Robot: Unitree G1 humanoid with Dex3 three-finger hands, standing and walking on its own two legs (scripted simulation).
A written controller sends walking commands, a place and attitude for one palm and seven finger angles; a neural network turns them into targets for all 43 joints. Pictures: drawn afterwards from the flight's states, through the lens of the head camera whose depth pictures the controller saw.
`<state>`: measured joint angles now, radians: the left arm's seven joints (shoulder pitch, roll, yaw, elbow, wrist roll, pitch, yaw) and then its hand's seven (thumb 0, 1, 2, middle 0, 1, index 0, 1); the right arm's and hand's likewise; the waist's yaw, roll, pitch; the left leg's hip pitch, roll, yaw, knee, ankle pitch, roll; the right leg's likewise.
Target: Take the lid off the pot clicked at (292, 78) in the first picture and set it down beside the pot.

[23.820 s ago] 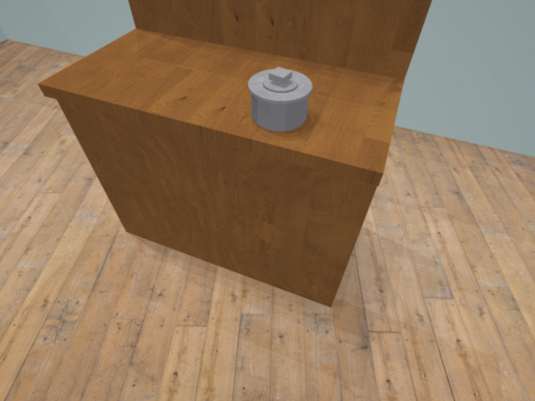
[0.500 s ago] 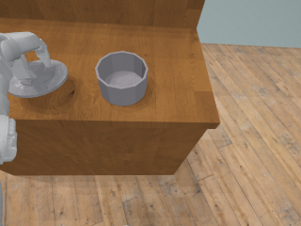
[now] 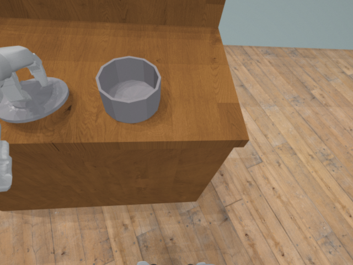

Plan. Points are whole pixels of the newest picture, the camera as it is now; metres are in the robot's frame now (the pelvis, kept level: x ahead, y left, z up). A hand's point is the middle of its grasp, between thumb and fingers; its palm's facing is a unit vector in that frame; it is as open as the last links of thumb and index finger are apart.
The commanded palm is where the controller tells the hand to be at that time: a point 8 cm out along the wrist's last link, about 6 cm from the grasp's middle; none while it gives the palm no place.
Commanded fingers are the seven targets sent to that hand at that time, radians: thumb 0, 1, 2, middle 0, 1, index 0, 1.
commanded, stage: lower the lid onto the table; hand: left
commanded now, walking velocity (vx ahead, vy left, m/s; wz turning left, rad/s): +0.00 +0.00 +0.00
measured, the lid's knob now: (27, 88) +0.51 +0.30 +0.07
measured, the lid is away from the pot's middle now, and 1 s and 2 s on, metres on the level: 0.22 0.23 0.23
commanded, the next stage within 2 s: open the fingers wide in 0.10 s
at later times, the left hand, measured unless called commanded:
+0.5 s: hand (16, 102) +0.46 +0.30 +0.09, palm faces -0.43 -0.09 -0.90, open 7.7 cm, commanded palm +0.49 +0.29 +0.15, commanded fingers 0.00 0.42 0.79 -0.62 -1.02 -0.61 -0.99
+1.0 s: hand (14, 93) +0.47 +0.30 +0.10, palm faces -0.43 -0.10 -0.90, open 9.5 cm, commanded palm +0.50 +0.30 +0.15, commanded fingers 0.00 -0.04 0.71 -0.37 -0.81 -0.37 -0.81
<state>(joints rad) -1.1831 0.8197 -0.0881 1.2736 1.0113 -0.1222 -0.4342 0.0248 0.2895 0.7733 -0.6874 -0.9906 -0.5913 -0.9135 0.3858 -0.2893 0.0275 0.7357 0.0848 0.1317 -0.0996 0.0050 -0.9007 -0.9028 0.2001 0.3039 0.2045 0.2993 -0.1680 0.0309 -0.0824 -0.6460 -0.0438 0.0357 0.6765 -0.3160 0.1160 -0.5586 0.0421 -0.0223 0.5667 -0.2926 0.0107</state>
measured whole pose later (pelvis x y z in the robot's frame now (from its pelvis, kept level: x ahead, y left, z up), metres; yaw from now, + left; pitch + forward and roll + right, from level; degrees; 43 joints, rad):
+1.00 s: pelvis -0.01 +0.00 -0.01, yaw +0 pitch +16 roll -4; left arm -1.10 0.82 -0.07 1.15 1.00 -0.14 -0.39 0.01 0.12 0.74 -0.47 -0.89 -0.46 -0.88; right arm 0.35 -0.28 0.03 0.70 0.10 0.22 -0.10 0.01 -0.90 -0.90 0.20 0.30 0.20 0.30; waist -0.14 0.03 -0.10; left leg -0.69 -0.04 0.03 0.75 -0.34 0.11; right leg -0.60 0.05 -0.03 0.64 -0.32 0.00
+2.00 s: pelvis -0.01 +0.01 +0.00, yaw +1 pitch +14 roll -5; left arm -1.20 0.84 -0.12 1.16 0.99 -0.08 -0.43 0.00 -0.05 0.75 -0.41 -0.77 -0.40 -0.77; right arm 0.33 -0.28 0.04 0.69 0.11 0.22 -0.09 0.01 -0.90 -0.90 0.20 0.30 0.20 0.30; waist -0.14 0.03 -0.09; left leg -0.63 -0.05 0.02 0.70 -0.32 0.12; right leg -0.53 0.04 -0.03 0.58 -0.29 0.01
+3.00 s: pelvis -0.01 +0.00 +0.01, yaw +2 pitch +12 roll -3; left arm -1.29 0.81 -0.15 1.11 0.99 0.03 -0.47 0.00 -0.05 0.75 -0.41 -0.77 -0.41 -0.77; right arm 0.32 -0.28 0.03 0.68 0.09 0.20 -0.06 0.01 -0.90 -0.90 0.20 0.30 0.20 0.30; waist -0.13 0.03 -0.09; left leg -0.53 -0.08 0.01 0.59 -0.27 0.12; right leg -0.44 0.02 -0.03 0.50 -0.27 0.00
